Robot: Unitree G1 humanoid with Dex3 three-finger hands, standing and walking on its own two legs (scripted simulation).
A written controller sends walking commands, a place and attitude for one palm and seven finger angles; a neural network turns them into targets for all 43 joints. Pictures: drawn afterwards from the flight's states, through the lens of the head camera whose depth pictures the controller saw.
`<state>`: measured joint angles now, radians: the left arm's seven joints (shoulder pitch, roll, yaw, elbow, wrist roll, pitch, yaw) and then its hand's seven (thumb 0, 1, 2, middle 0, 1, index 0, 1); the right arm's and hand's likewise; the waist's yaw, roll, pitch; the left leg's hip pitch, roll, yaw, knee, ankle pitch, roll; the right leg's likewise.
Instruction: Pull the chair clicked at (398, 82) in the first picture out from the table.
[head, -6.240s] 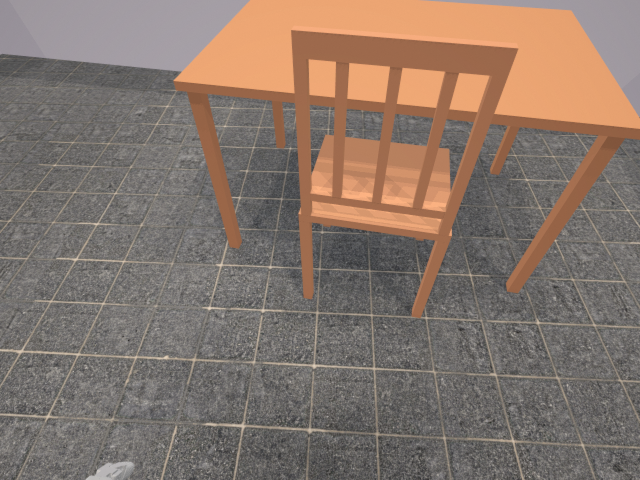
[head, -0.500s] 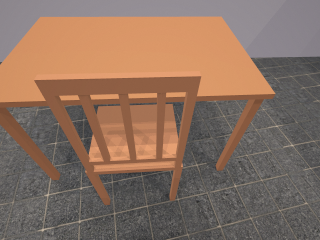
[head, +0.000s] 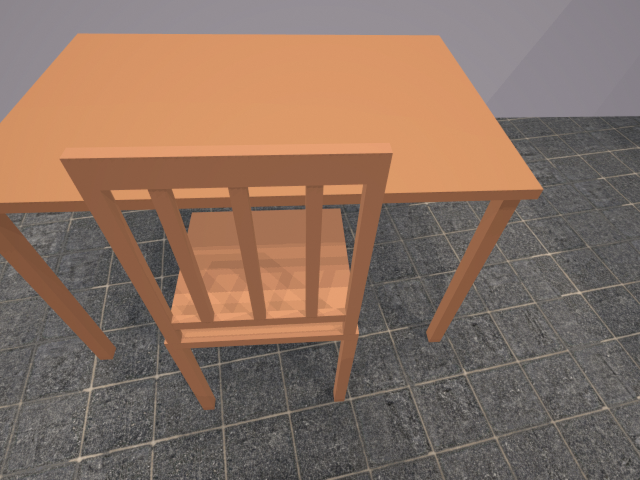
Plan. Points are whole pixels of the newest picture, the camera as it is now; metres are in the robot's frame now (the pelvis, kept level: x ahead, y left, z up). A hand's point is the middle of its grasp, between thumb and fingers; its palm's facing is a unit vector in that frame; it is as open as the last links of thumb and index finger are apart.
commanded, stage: look again from close up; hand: left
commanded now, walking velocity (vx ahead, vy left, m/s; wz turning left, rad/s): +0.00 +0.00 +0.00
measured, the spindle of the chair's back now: (251, 262) +0.47 +0.15 -0.06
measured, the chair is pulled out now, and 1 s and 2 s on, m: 0.00 0.00 0.00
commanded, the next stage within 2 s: shuffle to correct the standing spot in 0.72 s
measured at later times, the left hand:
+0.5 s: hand out of the picture -0.02 +0.15 -0.18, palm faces +0.03 -0.99 -0.15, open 7.4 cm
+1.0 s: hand out of the picture -0.03 +0.16 -0.18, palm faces +0.04 -0.99 -0.15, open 7.4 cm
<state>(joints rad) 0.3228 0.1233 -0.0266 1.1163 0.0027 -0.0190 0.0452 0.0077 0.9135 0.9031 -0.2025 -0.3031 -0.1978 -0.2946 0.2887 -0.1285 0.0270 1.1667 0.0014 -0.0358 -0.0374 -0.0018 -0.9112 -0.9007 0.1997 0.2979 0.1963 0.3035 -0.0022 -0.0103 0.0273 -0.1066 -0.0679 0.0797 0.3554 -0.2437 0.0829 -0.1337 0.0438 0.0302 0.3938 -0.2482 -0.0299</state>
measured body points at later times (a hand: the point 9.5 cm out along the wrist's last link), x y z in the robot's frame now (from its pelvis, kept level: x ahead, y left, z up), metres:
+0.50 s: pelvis +0.00 +0.00 +0.00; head +0.02 +0.01 +0.45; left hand -0.02 +0.21 -0.16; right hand -0.02 -0.21 -0.16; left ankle -0.03 +0.06 -0.74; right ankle -0.02 -0.10 -0.74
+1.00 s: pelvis +0.01 +0.00 +0.00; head +0.01 +0.01 +0.45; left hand -0.03 +0.21 -0.17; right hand -0.02 -0.21 -0.16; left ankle -0.03 +0.06 -0.74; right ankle -0.02 -0.10 -0.74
